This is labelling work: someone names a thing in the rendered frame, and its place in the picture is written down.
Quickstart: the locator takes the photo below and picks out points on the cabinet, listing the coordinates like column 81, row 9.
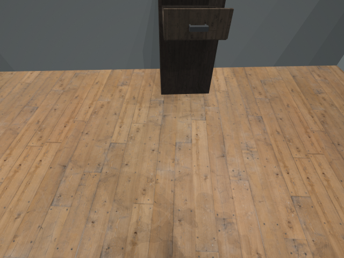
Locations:
column 186, row 66

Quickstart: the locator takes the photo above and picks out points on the handle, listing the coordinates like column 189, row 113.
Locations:
column 198, row 28

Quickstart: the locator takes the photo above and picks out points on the drawer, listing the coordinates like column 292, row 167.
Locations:
column 176, row 20

